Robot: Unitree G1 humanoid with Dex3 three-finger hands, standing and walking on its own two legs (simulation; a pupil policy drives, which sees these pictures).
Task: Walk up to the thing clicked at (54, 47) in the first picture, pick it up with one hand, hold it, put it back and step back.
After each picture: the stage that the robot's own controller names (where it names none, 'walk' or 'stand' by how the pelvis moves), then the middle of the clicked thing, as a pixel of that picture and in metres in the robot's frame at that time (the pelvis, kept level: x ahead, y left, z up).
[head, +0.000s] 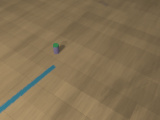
stand; (56, 48) +1.31 +0.26 -0.72
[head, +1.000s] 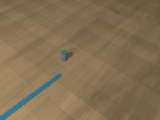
walk; (64, 55) +1.19 +0.10 -0.71
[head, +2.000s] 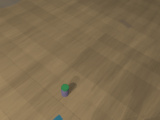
walk; (65, 90) +0.73 +0.08 -0.72
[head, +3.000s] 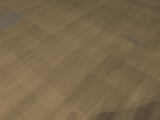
walk; out of the picture +0.40 +0.18 -0.69
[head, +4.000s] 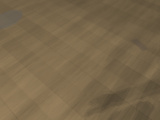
stand; out of the picture +0.29 +0.13 -0.71
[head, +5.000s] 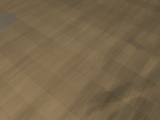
stand; out of the picture +0.27 +0.14 -0.72
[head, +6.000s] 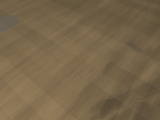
stand; out of the picture +0.29 +0.15 -0.73
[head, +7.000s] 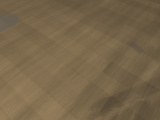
stand; out of the picture +0.28 +0.15 -0.73
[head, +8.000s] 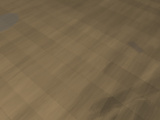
stand; out of the picture +0.27 +0.15 -0.73
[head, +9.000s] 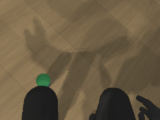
go down; (43, 82) +0.36 +0.15 -0.39
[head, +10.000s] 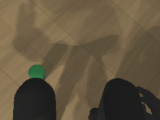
go down; (37, 74) +0.37 +0.17 -0.30
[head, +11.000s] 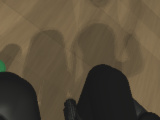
close in; out of the picture +0.36 +0.20 -0.22
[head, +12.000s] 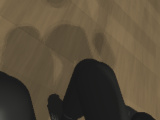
close; out of the picture +0.37 +0.21 -0.22
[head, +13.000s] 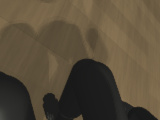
close; out of the picture +0.38 +0.22 -0.22
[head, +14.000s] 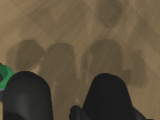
lift; out of the picture +0.30 +0.23 -0.15
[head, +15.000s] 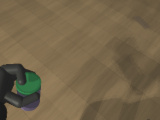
lift; (29, 92) +0.31 +0.16 +0.02
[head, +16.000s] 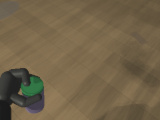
hold; (33, 95) +0.31 +0.16 +0.00
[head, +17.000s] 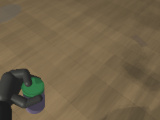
hold; (34, 96) +0.31 +0.16 +0.01
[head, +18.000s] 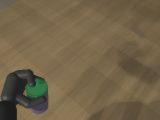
crouch; (38, 97) +0.31 +0.15 -0.02
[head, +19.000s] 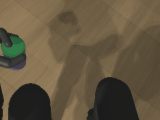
lower; (15, 54) +0.43 +0.19 -0.10
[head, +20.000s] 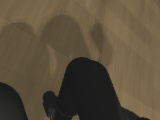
lower; out of the picture +0.41 +0.26 -0.23
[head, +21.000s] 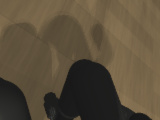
lower; out of the picture +0.40 +0.26 -0.23
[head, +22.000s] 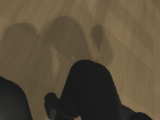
lower; out of the picture +0.40 +0.26 -0.23
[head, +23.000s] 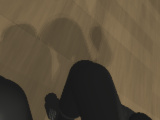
lower; out of the picture +0.39 +0.26 -0.23
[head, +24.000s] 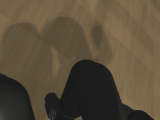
open; out of the picture +0.38 +0.25 -0.23
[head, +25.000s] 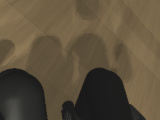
stand; out of the picture +0.38 +0.23 -0.24
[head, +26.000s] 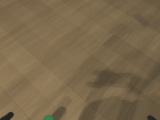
stand; out of the picture +0.34 +0.17 -0.60
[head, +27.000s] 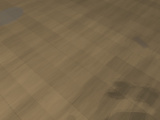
stand; out of the picture +0.35 +0.17 -0.66
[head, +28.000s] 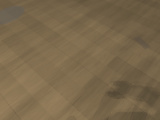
stand; out of the picture +0.34 +0.17 -0.67
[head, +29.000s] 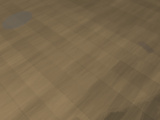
stand; out of the picture +0.35 +0.16 -0.72
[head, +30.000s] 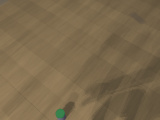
walk; (60, 115) +0.40 +0.14 -0.70
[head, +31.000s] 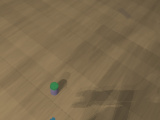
walk; (54, 88) +0.63 +0.14 -0.70
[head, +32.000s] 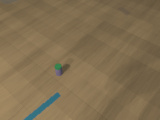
stand; (58, 69) +0.93 +0.24 -0.70
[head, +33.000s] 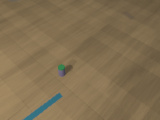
stand; (61, 70) +0.94 +0.18 -0.72
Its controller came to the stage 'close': yes
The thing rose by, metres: 0.71
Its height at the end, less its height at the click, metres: +0.00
